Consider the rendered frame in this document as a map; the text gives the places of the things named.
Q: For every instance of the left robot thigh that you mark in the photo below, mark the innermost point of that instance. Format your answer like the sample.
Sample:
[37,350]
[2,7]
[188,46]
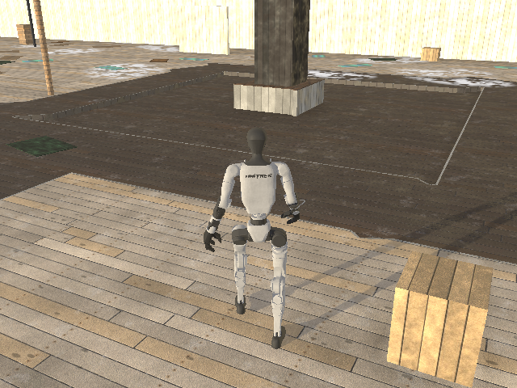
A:
[240,237]

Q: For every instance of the left robot hand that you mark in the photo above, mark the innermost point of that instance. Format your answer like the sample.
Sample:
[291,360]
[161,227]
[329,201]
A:
[208,240]

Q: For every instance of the robot right foot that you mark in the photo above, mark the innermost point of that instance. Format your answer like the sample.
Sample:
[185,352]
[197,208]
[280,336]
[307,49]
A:
[277,341]

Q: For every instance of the robot left forearm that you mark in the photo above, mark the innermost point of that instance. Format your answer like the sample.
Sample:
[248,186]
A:
[216,217]

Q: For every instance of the left robot upper arm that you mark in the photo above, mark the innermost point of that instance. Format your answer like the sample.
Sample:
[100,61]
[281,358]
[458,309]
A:
[228,183]

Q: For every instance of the right robot hand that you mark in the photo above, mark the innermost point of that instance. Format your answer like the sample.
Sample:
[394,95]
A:
[294,219]

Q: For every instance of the robot right forearm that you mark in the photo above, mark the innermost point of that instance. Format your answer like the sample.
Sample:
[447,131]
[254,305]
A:
[295,208]

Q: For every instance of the right robot upper arm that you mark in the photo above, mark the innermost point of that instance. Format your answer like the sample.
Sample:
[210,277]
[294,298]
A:
[283,170]

